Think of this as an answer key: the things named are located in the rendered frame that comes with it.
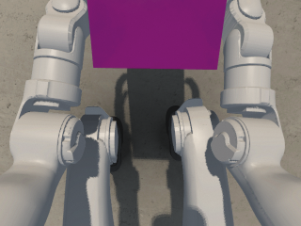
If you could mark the carton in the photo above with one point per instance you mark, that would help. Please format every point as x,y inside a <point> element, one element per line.
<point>156,34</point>

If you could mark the robot left forearm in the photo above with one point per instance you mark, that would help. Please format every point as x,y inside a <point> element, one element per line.
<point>58,59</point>

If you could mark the robot right forearm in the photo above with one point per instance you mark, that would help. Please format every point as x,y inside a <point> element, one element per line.
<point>247,50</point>

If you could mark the left robot foot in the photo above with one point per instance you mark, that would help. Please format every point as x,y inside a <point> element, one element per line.
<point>116,166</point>

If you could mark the robot left shin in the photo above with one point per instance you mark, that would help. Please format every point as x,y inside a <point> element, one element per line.
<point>96,110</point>

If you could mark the robot right upper arm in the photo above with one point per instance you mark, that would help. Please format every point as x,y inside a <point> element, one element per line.
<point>251,149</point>

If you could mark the robot left upper arm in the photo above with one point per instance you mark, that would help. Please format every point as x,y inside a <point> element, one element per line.
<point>42,145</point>

